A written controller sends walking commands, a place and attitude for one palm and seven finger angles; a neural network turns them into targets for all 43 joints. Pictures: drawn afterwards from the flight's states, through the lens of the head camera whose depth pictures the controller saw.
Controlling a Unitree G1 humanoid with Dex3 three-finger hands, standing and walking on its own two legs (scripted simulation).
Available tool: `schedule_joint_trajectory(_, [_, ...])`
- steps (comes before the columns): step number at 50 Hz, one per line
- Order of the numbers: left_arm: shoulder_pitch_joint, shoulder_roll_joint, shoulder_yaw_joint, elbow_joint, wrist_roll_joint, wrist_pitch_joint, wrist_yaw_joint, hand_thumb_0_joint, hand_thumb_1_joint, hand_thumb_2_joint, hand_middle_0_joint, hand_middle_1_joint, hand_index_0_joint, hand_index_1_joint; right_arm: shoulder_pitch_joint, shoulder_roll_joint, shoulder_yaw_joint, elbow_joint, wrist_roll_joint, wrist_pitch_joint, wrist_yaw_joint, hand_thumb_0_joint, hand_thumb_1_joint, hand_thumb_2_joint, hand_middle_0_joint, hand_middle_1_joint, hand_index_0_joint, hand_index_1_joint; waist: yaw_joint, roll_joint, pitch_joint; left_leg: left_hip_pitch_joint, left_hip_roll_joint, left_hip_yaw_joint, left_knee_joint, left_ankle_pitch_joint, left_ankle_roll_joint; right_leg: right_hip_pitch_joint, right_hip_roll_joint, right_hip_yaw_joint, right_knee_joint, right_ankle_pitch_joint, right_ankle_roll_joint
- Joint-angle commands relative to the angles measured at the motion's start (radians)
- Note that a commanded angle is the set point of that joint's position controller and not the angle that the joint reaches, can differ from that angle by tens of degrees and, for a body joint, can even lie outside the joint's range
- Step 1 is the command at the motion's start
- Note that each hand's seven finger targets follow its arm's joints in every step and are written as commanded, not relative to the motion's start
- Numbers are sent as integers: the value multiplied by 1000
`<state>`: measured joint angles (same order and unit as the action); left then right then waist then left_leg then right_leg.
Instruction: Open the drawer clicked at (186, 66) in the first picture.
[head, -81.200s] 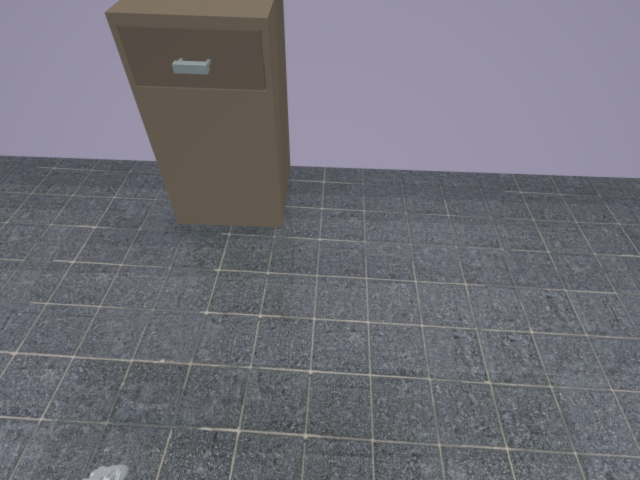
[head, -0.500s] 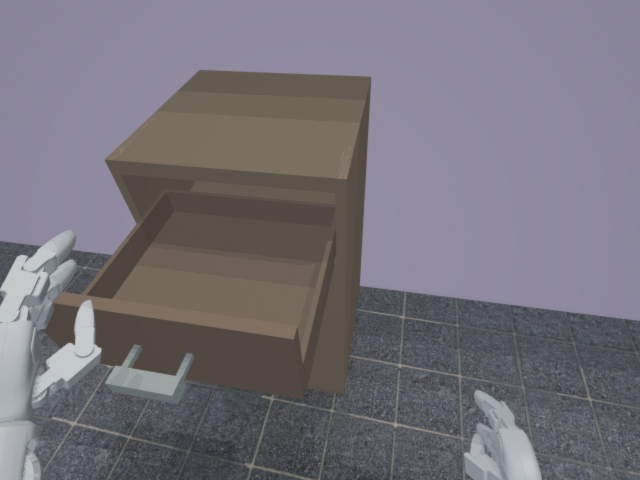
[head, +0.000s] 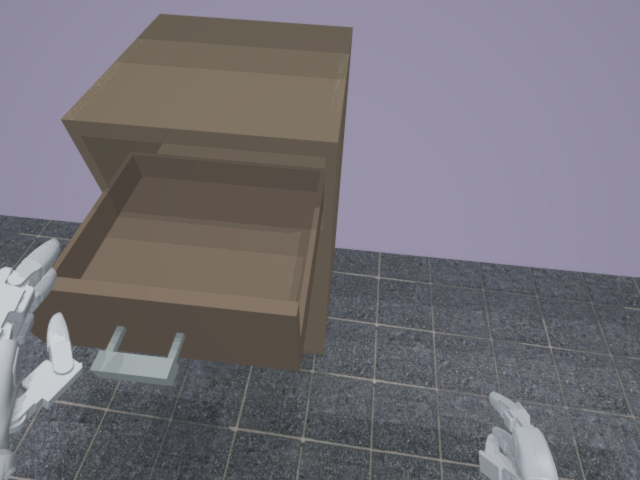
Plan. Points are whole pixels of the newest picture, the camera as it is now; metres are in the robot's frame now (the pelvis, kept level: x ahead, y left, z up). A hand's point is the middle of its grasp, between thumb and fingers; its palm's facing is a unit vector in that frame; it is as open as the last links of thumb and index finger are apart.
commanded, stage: step back with the hand held close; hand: left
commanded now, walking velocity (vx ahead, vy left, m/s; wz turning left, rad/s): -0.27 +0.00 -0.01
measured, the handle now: (142, 352) +0.28 +0.26 -0.04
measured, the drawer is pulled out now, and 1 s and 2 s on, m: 0.30 0.30 0.30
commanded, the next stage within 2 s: stop stepping back and stand still in 0.98 s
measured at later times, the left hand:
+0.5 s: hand (16, 460) +0.12 +0.23 +0.16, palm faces +0.38 -0.83 -0.41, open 7.4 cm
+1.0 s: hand out of the picture +0.04 +0.23 +0.16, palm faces +0.34 -0.82 -0.47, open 7.4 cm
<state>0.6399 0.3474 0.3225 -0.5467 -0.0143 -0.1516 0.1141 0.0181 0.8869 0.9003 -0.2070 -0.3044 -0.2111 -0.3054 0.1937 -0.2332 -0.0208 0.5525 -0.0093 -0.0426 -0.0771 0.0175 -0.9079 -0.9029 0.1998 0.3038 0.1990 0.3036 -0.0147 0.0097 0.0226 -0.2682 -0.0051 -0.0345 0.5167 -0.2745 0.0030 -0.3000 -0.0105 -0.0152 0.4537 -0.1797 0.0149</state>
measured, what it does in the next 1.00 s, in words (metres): walks backwards: right foot, then left foot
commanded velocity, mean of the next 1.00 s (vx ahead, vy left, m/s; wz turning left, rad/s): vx -0.34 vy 0.00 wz -0.02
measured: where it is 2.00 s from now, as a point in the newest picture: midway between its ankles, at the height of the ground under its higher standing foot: outside the picture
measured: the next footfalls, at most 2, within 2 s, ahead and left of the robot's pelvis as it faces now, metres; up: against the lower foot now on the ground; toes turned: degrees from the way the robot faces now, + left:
right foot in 0.64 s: -0.03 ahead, -0.12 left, +0.00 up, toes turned +3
left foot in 0.88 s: -0.06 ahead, +0.11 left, +0.00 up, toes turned +3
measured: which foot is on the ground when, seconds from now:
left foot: down 0.00-0.68, up 0.70-0.86, down 0.88-1.00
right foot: down 0.00-0.52, up 0.54-0.62, down 0.64-0.88, up 0.90-1.00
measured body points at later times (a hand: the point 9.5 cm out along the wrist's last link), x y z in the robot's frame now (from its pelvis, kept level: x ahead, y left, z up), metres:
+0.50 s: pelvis -0.07 +0.00 -0.01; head -0.07 +0.01 +0.44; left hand +0.09 +0.27 +0.18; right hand +0.09 -0.24 -0.08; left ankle -0.01 +0.11 -0.74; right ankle +0.03 -0.13 -0.73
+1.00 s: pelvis -0.16 -0.02 +0.00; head -0.13 +0.01 +0.44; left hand +0.01 +0.27 +0.18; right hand +0.04 -0.23 -0.07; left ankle -0.10 +0.11 -0.74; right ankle -0.15 -0.12 -0.69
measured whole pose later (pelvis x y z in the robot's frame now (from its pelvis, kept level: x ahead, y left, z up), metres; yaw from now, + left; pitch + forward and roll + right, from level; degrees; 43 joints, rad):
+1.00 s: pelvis -0.16 -0.02 +0.00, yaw +0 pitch +3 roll -1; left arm 0.63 0.42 0.40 -0.62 -0.04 -0.21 0.14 0.02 0.89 0.90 -0.21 -0.30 -0.21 -0.31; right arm 0.14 -0.15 0.00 0.61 -0.03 -0.13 -0.05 0.02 -0.91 -0.90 0.20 0.30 0.20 0.30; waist 0.00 -0.04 0.01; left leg -0.39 0.04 0.04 0.53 -0.18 0.01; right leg -0.52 0.07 0.02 0.95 -0.47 0.02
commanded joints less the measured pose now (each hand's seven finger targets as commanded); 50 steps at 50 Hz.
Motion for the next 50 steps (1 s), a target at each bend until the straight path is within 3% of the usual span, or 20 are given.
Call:
schedule_joint_trajectory(1, [25,208,184,-326,-23,-83,38,0,900,900,-200,-300,-200,-300,-94,-92,-30,-194,11,-64,-9,0,-900,-900,200,300,200,300,20,76,-257,-65,83,-43,-73,451,-6,248,-42,0,95,374,-27])
schedule_joint_trajectory(5, [38,191,178,-305,-24,-89,34,0,900,900,-200,-300,-200,-300,-103,-100,-26,-185,6,-79,-8,0,-900,-900,200,300,200,300,24,162,-190,-167,119,-64,-143,321,21,215,-3,-14,144,207,-5])
schedule_joint_trajectory(10, [-13,152,154,-239,-9,-103,34,0,900,900,-200,-300,-200,-300,-86,-117,-20,-173,1,-98,-1,0,-900,-900,200,300,200,300,17,149,-96,-395,144,-68,-189,-35,52,251,6,8,187,107,-3])
schedule_joint_trajectory(12, [-50,135,134,-209,-2,-107,39,0,900,900,-200,-300,-200,-300,-71,-116,-15,-171,3,-101,0,0,-900,-900,200,300,200,300,5,87,-61,-463,125,-64,-172,-201,54,243,-12,36,167,77,-10])
schedule_joint_trajectory(16, [-109,147,115,-202,2,-114,43,0,900,900,-200,-300,-200,-300,-57,-110,-16,-162,5,-100,4,0,-900,-900,200,300,200,300,-4,-66,-39,-297,21,-4,11,-265,23,-23,-96,180,-108,-234,-50])
schedule_joint_trajectory(20, [-142,197,139,-255,2,-123,56,0,900,900,-200,-300,-200,-300,-61,-109,-14,-142,0,-95,0,0,-900,-900,200,300,200,300,-7,-50,-79,-104,-3,19,66,-192,7,-199,-120,168,-194,-383,-62])
schedule_joint_trajectory(23, [-99,178,139,-264,-3,-121,65,0,900,900,-200,-300,-200,-300,-52,-110,-13,-153,-1,-89,-10,0,-900,-900,200,300,200,300,-7,29,-101,-204,51,-63,-91,-263,31,-77,-48,80,-67,-336,-25])
schedule_joint_trajectory(26, [-61,162,150,-304,9,-120,81,0,900,900,-200,-300,-200,-300,-60,-112,-17,-167,-9,-103,-20,0,-900,-900,200,300,200,300,1,201,-120,-440,187,-204,-293,-304,82,159,69,-22,258,-134,5])
schedule_joint_trajectory(28, [-10,154,160,-282,6,-121,79,0,900,900,-200,-300,-200,-300,-51,-106,-29,-158,-21,-120,-18,0,-900,-900,200,300,200,300,9,186,-165,-429,220,-181,-249,-127,92,198,75,-9,322,-113,3])
schedule_joint_trajectory(30, [38,157,174,-237,8,-119,72,0,900,900,-200,-300,-200,-300,-67,-117,-38,-167,-11,-133,-11,0,-900,-900,200,300,200,300,12,164,-147,-499,206,-133,-198,-258,101,237,65,27,280,-127,-5])
schedule_joint_trajectory(32, [16,143,145,-228,5,-115,81,0,900,900,-200,-300,-200,-300,-53,-105,-32,-133,-30,-130,-13,0,-900,-900,200,300,200,300,-9,7,-73,-433,104,-89,-29,-232,49,74,-37,163,59,-77,-61])
schedule_joint_trajectory(34, [-46,175,150,-216,1,-129,82,0,900,900,-200,-300,-200,-300,-53,-97,-33,-89,-32,-117,-7,0,-900,-900,200,300,200,300,-19,-127,-63,-199,-4,-2,230,-145,-27,-176,-230,352,-186,-85,-153])
schedule_joint_trajectory(36, [-62,202,157,-240,1,-121,81,0,900,900,-200,-300,-200,-300,-89,-85,-47,-79,-9,-114,3,0,-900,-900,200,300,200,300,9,-201,-187,-212,-18,-15,450,-208,-31,-22,-313,369,-137,299,-204])
schedule_joint_trajectory(39, [-33,212,179,-235,3,-120,59,0,900,900,-200,-300,-200,-300,-108,-46,-17,-100,4,-99,6,0,-900,-900,200,300,200,300,6,-183,-184,-154,4,50,267,-148,-22,4,-217,211,-77,360,-152])
schedule_joint_trajectory(41, [-21,200,163,-234,-9,-114,47,0,900,900,-200,-300,-200,-300,-112,-55,-7,-85,12,-84,-3,0,-900,-900,200,300,200,300,-7,-72,-131,-62,-3,63,-84,23,-20,-15,-127,119,11,350,-82])
schedule_joint_trajectory(42, [-44,197,152,-273,-16,-124,43,0,900,900,-200,-300,-200,-300,-107,-74,-16,-91,12,-83,-6,0,-900,-900,200,300,200,300,-10,47,-130,-32,61,11,-185,216,-5,-13,-61,77,104,261,-35])
schedule_joint_trajectory(43, [-59,212,162,-310,-15,-136,45,0,900,900,-200,-300,-200,-300,-108,-99,-30,-104,5,-89,-5,0,-900,-900,200,300,200,300,8,217,-159,-37,249,-194,-209,454,64,-58,20,29,251,32,7])
schedule_joint_trajectory(44, [-31,219,173,-313,-18,-139,49,0,900,900,-200,-300,-200,-300,-78,-81,-41,-101,-8,-109,3,0,-900,-900,200,300,200,300,10,218,-217,35,356,-236,-173,651,127,-129,47,46,391,-272,0])
schedule_joint_trajectory(47, [18,183,169,-322,-41,-138,46,0,900,900,-200,-300,-200,-300,-59,-77,-43,-86,-24,-147,14,0,-900,-900,200,300,200,300,2,183,-228,-36,382,-187,-162,540,184,-158,60,79,631,-373,1])
schedule_joint_trajectory(50, [-42,144,117,-393,-42,-112,46,0,900,900,-200,-300,-200,-300,-88,-90,-42,-69,-5,-168,22,0,-900,-900,200,300,200,300,13,199,-208,75,318,-39,-131,573,133,-173,48,19,519,-286,21])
